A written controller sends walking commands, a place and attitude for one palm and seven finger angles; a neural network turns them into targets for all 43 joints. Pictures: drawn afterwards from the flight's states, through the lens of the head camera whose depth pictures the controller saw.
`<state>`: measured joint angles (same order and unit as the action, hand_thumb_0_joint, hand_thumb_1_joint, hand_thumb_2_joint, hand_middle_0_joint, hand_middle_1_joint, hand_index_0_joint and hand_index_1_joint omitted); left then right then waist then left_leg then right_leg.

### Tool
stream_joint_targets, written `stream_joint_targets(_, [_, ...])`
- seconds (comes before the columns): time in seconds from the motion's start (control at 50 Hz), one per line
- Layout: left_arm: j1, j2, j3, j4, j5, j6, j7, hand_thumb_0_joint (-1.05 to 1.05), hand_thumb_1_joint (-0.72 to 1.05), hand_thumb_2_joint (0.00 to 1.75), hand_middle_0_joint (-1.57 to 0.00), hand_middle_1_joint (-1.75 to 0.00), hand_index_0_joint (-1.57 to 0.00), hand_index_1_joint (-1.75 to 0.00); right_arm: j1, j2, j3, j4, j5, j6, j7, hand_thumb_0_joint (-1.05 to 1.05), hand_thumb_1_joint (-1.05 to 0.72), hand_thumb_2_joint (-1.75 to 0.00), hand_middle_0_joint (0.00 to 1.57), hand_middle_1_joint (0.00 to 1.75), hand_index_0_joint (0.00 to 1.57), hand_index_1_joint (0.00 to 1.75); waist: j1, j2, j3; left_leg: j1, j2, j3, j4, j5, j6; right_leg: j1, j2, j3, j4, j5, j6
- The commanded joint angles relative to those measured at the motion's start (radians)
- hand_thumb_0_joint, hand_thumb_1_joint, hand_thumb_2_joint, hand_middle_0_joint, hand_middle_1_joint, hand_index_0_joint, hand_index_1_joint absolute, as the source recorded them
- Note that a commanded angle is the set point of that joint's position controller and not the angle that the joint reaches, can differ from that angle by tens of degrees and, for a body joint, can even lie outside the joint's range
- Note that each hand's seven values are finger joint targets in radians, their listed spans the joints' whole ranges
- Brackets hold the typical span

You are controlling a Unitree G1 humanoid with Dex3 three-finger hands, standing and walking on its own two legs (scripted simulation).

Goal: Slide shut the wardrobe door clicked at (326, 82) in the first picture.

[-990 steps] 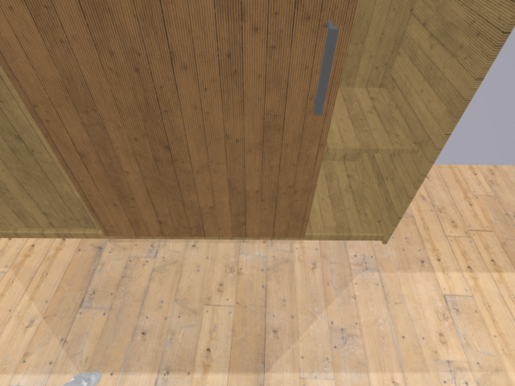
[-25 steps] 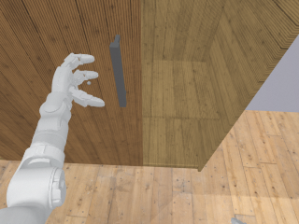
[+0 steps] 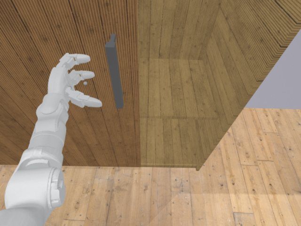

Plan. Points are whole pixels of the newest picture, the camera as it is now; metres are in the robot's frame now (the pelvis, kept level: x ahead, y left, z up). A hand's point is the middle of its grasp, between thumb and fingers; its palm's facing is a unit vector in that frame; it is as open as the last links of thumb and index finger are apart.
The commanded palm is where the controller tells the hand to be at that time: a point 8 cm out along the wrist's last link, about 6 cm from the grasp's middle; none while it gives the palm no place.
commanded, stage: move the hooked fingers beside the handle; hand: left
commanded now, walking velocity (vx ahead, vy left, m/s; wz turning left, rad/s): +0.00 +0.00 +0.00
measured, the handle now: (116, 75) +0.50 +0.09 +0.11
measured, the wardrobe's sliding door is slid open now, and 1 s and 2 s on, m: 0.38 0.38 0.38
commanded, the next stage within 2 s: feel for the door with the fingertips in 0.30 s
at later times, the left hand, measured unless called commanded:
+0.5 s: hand (90, 87) +0.44 +0.15 +0.13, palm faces -0.03 -1.00 -0.02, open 14.0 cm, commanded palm +0.42 +0.19 +0.12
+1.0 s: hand (99, 83) +0.46 +0.13 +0.12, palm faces -0.01 -1.00 -0.01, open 14.0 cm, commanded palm +0.43 +0.18 +0.12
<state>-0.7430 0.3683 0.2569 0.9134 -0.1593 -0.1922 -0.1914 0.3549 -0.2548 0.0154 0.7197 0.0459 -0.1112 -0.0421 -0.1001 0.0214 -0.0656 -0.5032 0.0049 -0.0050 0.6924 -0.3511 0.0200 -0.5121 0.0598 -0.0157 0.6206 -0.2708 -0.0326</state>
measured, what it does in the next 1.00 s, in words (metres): stands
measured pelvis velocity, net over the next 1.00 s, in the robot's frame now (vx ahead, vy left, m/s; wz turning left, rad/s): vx -0.01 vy -0.01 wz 0.00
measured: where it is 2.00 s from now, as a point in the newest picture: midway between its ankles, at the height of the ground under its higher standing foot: outside the picture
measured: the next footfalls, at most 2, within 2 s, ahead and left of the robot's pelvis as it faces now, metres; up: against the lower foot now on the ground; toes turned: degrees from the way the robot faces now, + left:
none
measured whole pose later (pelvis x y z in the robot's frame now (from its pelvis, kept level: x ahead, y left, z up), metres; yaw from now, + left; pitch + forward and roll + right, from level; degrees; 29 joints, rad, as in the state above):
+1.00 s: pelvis -0.01 -0.01 +0.00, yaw +0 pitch +8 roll -1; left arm -0.79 0.31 0.23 0.97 -0.14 -0.21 -0.11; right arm 0.34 -0.24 0.02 0.73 0.04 -0.12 -0.04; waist -0.10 0.03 -0.05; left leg -0.49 0.01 -0.01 0.68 -0.34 0.01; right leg -0.50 0.06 -0.02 0.62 -0.26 -0.04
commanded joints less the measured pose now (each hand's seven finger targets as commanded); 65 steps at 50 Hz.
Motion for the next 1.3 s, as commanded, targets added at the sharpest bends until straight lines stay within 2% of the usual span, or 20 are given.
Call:
stream_joint_targets(0.0, [-0.449, 0.171, 0.005, -0.222, -0.009, -0.045, 0.006, 0.0, -0.5, 0.3, -0.3, -1.2, -0.3, -1.2, 0.047, -0.152, -0.052, -0.101, -0.001, -0.036, -0.009, 0.0, -0.9, -0.9, 0.2, 0.3, 0.2, 0.3, 0.0, 0.033, -0.34, 0.159, -0.011, -0.023, -0.083, 0.298, -0.009, 0.167, -0.007, 0.004, -0.046, 0.285, 0.006])
stream_joint_targets(0.08, [-0.433, 0.204, 0.042, -0.23, -0.012, -0.05, 0.018, 0.0, -0.5, 0.3, -0.3, -1.2, -0.3, -1.2, 0.041, -0.155, -0.054, -0.104, -0.002, -0.034, -0.008, 0.0, -0.9, -0.9, 0.2, 0.3, 0.2, 0.3, 0.014, 0.004, -0.336, 0.153, -0.012, -0.02, -0.076, 0.302, -0.006, 0.178, -0.005, 0.007, -0.044, 0.292, 0.005])
stream_joint_targets(0.12, [-0.419, 0.185, 0.033, -0.277, -0.015, -0.058, 0.019, 0.0, -0.5, 0.3, -0.3, -1.2, -0.3, -1.2, 0.03, -0.147, -0.055, -0.116, -0.003, -0.037, -0.005, 0.0, -0.9, -0.9, 0.2, 0.3, 0.2, 0.3, 0.021, 0.021, -0.372, 0.169, -0.014, -0.018, -0.074, 0.324, -0.008, 0.201, -0.007, 0.01, -0.039, 0.32, 0.006])
stream_joint_targets(0.26, [-0.425, 0.109, -0.037, -0.334, -0.019, -0.048, 0.023, 0.0, -0.5, 0.3, -0.3, -1.2, -0.3, -1.2, 0.005, -0.138, -0.052, -0.123, 0.003, -0.037, -0.004, 0.0, -0.9, -0.9, 0.2, 0.3, 0.2, 0.3, 0.008, 0.048, -0.352, 0.213, -0.01, -0.028, -0.082, 0.328, -0.016, 0.167, -0.005, -0.001, -0.044, 0.299, 0.005])
stream_joint_targets(0.32, [-0.382, 0.129, -0.007, -0.337, -0.02, -0.041, 0.034, 0.0, -0.5, 0.3, -0.3, -1.2, -0.3, -1.2, 0.003, -0.14, -0.054, -0.118, 0.003, -0.039, -0.006, 0.0, -0.9, -0.9, 0.2, 0.3, 0.2, 0.3, 0.026, 0.029, -0.363, 0.225, -0.008, -0.034, -0.083, 0.358, -0.021, 0.179, -0.005, -0.005, -0.045, 0.308, 0.003])
stream_joint_targets(0.36, [-0.413, 0.106, -0.03, -0.303, -0.02, -0.03, 0.037, 0.0, -0.5, 0.3, -0.3, -1.2, -0.3, -1.2, -0.002, -0.137, -0.048, -0.111, 0.003, -0.038, -0.007, 0.0, -0.9, -0.9, 0.2, 0.3, 0.2, 0.3, 0.009, -0.007, -0.31, 0.181, -0.011, -0.028, -0.093, 0.296, -0.013, 0.174, -0.006, -0.003, -0.056, 0.28, 0.007])
stream_joint_targets(0.38, [-0.415, 0.148, 0.003, -0.292, -0.011, -0.03, 0.044, 0.0, -0.5, 0.3, -0.3, -1.2, -0.3, -1.2, -0.002, -0.142, -0.05, -0.107, 0.002, -0.035, -0.01, 0.0, -0.9, -0.9, 0.2, 0.3, 0.2, 0.3, 0.019, -0.011, -0.307, 0.168, -0.014, -0.023, -0.093, 0.277, -0.01, 0.183, -0.007, 0.003, -0.061, 0.267, 0.006])
stream_joint_targets(0.44, [-0.43, 0.072, -0.055, -0.312, -0.015, -0.038, 0.044, 0.0, -0.5, 0.3, -0.3, -1.2, -0.3, -1.2, -0.015, -0.128, -0.046, -0.114, 0.003, -0.043, -0.009, 0.0, -0.9, -0.9, 0.2, 0.3, 0.2, 0.3, 0.009, 0.012, -0.315, 0.184, -0.016, -0.022, -0.093, 0.271, -0.01, 0.18, -0.01, 0.002, -0.061, 0.268, 0.005])
stream_joint_targets(0.52, [-0.457, 0.079, -0.047, -0.272, -0.013, -0.04, 0.059, 0.0, -0.5, 0.3, -0.3, -1.2, -0.3, -1.2, -0.011, -0.132, -0.048, -0.101, 0.002, -0.047, -0.008, 0.0, -0.9, -0.9, 0.2, 0.3, 0.2, 0.3, 0.006, -0.011, -0.311, 0.167, -0.016, -0.025, -0.094, 0.242, -0.009, 0.174, -0.011, 0.005, -0.064, 0.243, 0.006])
stream_joint_targets(0.56, [-0.478, 0.047, -0.071, -0.252, -0.01, -0.041, 0.066, 0.0, -0.5, 0.3, -0.3, -1.2, -0.3, -1.2, -0.011, -0.127, -0.045, -0.098, 0.001, -0.049, -0.006, 0.0, -0.9, -0.9, 0.2, 0.3, 0.2, 0.3, -0.001, -0.014, -0.294, 0.157, -0.019, -0.022, -0.095, 0.219, -0.007, 0.162, -0.012, 0.006, -0.068, 0.226, 0.008])
stream_joint_targets(0.58, [-0.477, 0.088, -0.038, -0.231, -0.001, -0.044, 0.076, 0.0, -0.5, 0.3, -0.3, -1.2, -0.3, -1.2, -0.007, -0.133, -0.048, -0.092, -0.002, -0.047, -0.006, 0.0, -0.9, -0.9, 0.2, 0.3, 0.2, 0.3, 0.008, -0.02, -0.295, 0.146, -0.019, -0.021, -0.096, 0.209, -0.007, 0.166, -0.012, 0.009, -0.069, 0.212, 0.007])
stream_joint_targets(0.64, [-0.489, 0.096, -0.024, -0.246, 0.004, -0.061, 0.093, 0.0, -0.5, 0.3, -0.3, -1.2, -0.3, -1.2, -0.01, -0.127, -0.047, -0.097, -0.005, -0.052, -0.003, 0.0, -0.9, -0.9, 0.2, 0.3, 0.2, 0.3, 0.017, 0.01, -0.344, 0.145, -0.023, -0.013, -0.091, 0.22, -0.006, 0.2, -0.016, 0.019, -0.062, 0.235, 0.007])
stream_joint_targets(0.74, [-0.452, 0.1, -0.009, -0.242, 0.008, -0.078, 0.101, 0.0, -0.5, 0.3, -0.3, -1.2, -0.3, -1.2, -0.006, -0.123, -0.049, -0.101, -0.009, -0.054, 0.004, 0.0, -0.9, -0.9, 0.2, 0.3, 0.2, 0.3, 0.027, -0.023, -0.364, 0.111, -0.026, 0.0, -0.089, 0.222, -0.002, 0.251, -0.017, 0.033, -0.06, 0.269, 0.011])
stream_joint_targets(0.86, [-0.502, 0.146, 0.013, -0.199, 0.017, -0.075, 0.097, 0.0, -0.5, 0.3, -0.3, -1.2, -0.3, -1.2, 0.004, -0.13, -0.048, -0.092, -0.005, -0.043, -0.003, 0.0, -0.9, -0.9, 0.2, 0.3, 0.2, 0.3, 0.008, -0.035, -0.315, 0.073, -0.025, 0.008, -0.095, 0.18, 0.003, 0.241, -0.021, 0.043, -0.076, 0.238, 0.017])
stream_joint_targets(0.94, [-0.565, 0.148, 0.007, -0.182, 0.013, -0.091, 0.086, 0.0, -0.5, 0.3, -0.3, -1.2, -0.3, -1.2, 0.02, -0.133, -0.051, -0.077, -0.006, -0.048, -0.005, 0.0, -0.9, -0.9, 0.2, 0.3, 0.2, 0.3, -0.009, -0.02, -0.341, 0.09, -0.024, 0.005, -0.083, 0.184, 0.005, 0.23, -0.021, 0.049, -0.077, 0.24, 0.017])
stream_joint_targets(0.98, [-0.571, 0.104, -0.033, -0.187, 0.015, -0.098, 0.075, 0.0, -0.5, 0.3, -0.3, -1.2, -0.3, -1.2, 0.029, -0.133, -0.054, -0.076, -0.007, -0.053, -0.003, 0.0, -0.9, -0.9, 0.2, 0.3, 0.2, 0.3, -0.012, 0.019, -0.374, 0.126, -0.026, 0.003, -0.078, 0.219, 0.002, 0.218, -0.017, 0.04, -0.064, 0.268, 0.012])
stream_joint_targets(1.04, [-0.575, 0.093, -0.034, -0.167, 0.001, -0.1, 0.069, 0.0, -0.5, 0.3, -0.3, -1.2, -0.3, -1.2, 0.037, -0.136, -0.055, -0.069, -0.007, -0.055, 0.0, 0.0, -0.9, -0.9, 0.2, 0.3, 0.2, 0.3, -0.019, -0.001, -0.359, 0.131, -0.022, -0.006, -0.079, 0.227, 0.0, 0.196, -0.013, 0.029, -0.062, 0.271, 0.013])
stream_joint_targets(1.08, [-0.599, 0.123, -0.014, -0.138, 0.007, -0.101, 0.074, 0.0, -0.5, 0.3, -0.3, -1.2, -0.3, -1.2, 0.044, -0.143, -0.056, -0.058, -0.008, -0.054, -0.001, 0.0, -0.9, -0.9, 0.2, 0.3, 0.2, 0.3, -0.022, -0.009, -0.34, 0.116, -0.023, -0.005, -0.074, 0.209, 0.002, 0.181, -0.014, 0.031, -0.066, 0.248, 0.014])
stream_joint_targets(1.22, [-0.725, 0.064, -0.081, -0.082, 0.028, -0.108, 0.093, 0.0, -0.5, 0.3, -0.3, -1.2, -0.3, -1.2, 0.061, -0.146, -0.051, -0.039, -0.014, -0.059, 0.003, 0.0, -0.9, -0.9, 0.2, 0.3, 0.2, 0.3, -0.063, 0.02, -0.322, 0.132, -0.022, -0.029, -0.075, 0.159, -0.003, 0.088, -0.014, 0.015, -0.064, 0.168, 0.013])
stream_joint_targets(1.28, [-0.702, 0.053, -0.077, -0.084, 0.027, -0.119, 0.095, 0.0, -0.5, 0.3, -0.3, -1.2, -0.3, -1.2, 0.069, -0.15, -0.057, -0.039, -0.018, -0.064, 0.01, 0.0, -0.9, -0.9, 0.2, 0.3, 0.2, 0.3, -0.046, 0.031, -0.371, 0.163, -0.024, -0.037, -0.069, 0.184, -0.007, 0.086, -0.012, 0.007, -0.052, 0.175, 0.006])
